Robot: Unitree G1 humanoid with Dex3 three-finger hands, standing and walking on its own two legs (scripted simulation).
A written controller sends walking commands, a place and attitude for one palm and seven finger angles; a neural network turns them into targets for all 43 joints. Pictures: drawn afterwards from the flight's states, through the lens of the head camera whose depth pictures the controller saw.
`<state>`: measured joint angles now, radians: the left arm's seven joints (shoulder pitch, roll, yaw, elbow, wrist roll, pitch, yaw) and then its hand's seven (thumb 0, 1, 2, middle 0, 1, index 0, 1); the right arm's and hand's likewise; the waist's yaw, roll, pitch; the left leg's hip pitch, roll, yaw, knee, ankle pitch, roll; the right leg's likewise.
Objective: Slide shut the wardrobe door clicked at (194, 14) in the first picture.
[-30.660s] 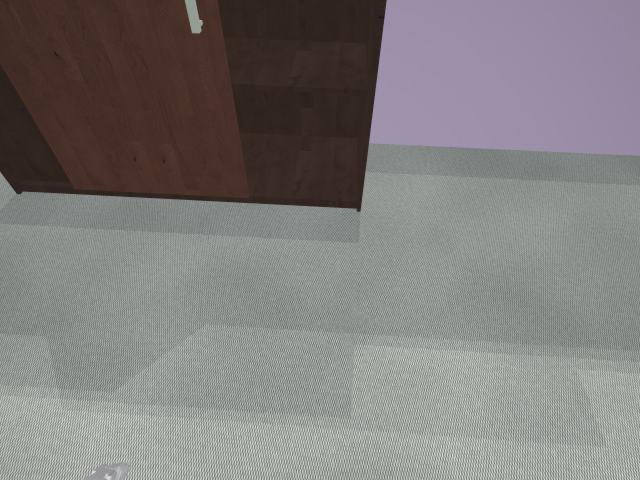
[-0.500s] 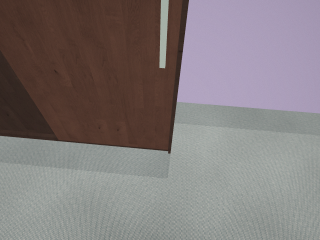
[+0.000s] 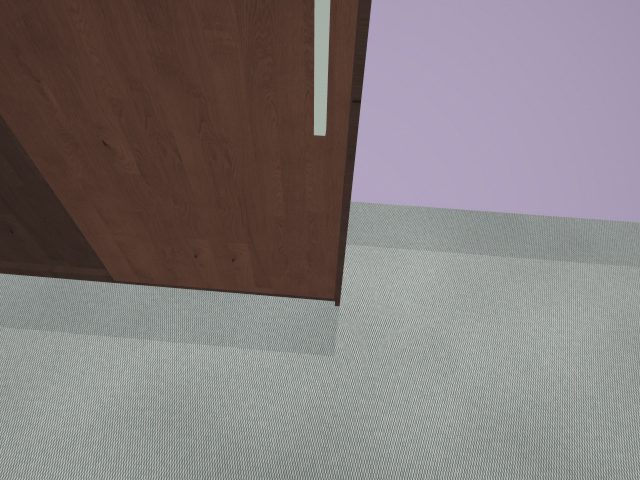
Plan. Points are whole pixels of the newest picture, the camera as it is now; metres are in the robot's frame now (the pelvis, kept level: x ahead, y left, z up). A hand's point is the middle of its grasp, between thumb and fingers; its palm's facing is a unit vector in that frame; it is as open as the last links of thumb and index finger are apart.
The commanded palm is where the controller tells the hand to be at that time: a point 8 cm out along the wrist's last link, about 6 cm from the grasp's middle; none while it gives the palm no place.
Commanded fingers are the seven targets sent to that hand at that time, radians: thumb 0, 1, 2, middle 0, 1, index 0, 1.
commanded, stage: look to check the result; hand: left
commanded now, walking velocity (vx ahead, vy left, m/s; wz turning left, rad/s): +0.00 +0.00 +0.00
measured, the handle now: (322, 61) +0.78 +0.04 +0.14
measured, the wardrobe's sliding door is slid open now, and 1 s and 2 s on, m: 0.00 0.00 0.00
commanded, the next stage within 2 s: stand and wait in 0.06 s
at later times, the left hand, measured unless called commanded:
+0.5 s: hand out of the picture +0.02 +0.16 -0.18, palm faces +0.01 -0.98 -0.19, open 7.4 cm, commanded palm none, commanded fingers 0.00 0.90 0.90 -0.20 -0.30 -0.20 -0.30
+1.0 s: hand out of the picture +0.03 +0.16 -0.17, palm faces +0.01 -0.98 -0.20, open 7.4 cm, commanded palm none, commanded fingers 0.00 0.90 0.90 -0.20 -0.30 -0.20 -0.30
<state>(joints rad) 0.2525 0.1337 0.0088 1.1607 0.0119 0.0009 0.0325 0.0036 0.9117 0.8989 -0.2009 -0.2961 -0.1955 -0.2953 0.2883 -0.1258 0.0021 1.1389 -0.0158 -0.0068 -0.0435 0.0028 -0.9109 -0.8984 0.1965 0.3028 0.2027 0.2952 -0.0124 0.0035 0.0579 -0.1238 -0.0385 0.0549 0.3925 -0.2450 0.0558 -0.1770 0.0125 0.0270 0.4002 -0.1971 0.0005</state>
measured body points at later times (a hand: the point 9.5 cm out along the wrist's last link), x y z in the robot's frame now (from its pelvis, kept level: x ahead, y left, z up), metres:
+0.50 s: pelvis +0.01 -0.01 +0.00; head +0.03 -0.01 +0.45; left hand +0.02 +0.22 -0.16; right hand +0.00 -0.23 -0.16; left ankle -0.02 +0.08 -0.74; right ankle +0.01 -0.12 -0.74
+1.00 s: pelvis +0.01 -0.02 +0.00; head +0.03 -0.02 +0.45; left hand +0.03 +0.22 -0.16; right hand +0.01 -0.25 -0.16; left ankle -0.02 +0.08 -0.74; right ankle +0.01 -0.12 -0.74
